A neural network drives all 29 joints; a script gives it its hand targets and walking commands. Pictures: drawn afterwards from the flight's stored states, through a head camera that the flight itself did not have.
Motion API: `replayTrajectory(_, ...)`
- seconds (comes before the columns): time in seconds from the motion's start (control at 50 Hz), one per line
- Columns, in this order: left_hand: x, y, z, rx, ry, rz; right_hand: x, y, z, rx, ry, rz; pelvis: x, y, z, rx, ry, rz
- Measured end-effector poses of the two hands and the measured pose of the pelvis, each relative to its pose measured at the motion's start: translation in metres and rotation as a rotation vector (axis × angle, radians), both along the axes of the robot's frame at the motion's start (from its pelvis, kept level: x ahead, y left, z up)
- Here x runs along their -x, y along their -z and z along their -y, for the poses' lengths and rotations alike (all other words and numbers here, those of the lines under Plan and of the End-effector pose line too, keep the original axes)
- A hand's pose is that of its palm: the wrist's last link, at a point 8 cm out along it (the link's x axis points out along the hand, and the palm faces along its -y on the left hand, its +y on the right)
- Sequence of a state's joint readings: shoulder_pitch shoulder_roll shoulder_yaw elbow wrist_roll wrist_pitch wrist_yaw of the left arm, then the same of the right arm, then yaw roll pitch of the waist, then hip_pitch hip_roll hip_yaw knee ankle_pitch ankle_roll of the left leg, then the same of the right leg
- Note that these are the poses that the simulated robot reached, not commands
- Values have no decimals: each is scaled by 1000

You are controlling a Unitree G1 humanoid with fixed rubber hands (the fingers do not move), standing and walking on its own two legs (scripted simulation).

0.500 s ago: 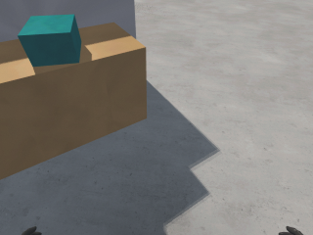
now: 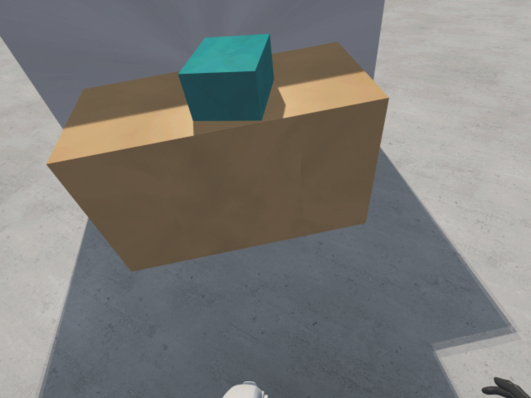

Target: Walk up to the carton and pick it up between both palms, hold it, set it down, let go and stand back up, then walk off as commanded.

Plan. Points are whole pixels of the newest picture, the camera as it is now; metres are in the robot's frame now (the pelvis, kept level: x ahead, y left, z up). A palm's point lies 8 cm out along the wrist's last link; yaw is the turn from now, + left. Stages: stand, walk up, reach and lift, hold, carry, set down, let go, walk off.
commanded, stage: walk up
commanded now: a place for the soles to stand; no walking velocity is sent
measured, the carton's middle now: (231, 76) +1.11 +0.25 -0.02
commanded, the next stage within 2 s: none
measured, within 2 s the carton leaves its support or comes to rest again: neither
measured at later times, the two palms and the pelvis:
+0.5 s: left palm (92, 347) +0.23 +0.40 -0.12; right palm (452, 322) +0.29 -0.25 -0.08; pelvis +0.18 +0.07 -0.02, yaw +10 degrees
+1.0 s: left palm (72, 323) +0.27 +0.46 -0.11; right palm (385, 215) +0.53 -0.18 -0.09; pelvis +0.33 +0.11 -0.03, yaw +15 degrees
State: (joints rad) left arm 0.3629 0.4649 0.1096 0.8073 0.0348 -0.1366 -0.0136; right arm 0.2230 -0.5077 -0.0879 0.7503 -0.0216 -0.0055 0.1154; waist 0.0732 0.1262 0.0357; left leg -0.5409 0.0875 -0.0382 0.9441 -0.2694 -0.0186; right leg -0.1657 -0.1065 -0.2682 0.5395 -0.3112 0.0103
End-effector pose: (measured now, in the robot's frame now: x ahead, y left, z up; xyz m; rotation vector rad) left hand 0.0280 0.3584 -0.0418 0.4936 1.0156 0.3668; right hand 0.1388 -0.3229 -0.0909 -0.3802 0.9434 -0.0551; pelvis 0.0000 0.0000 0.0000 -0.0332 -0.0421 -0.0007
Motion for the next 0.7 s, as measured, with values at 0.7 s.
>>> replayTrajectory(0.7, -265, 37, -56, 83, -80, 120, -244, 36, -79, 74, -86, -75, -255, 28, -65, -37, -217, 18)
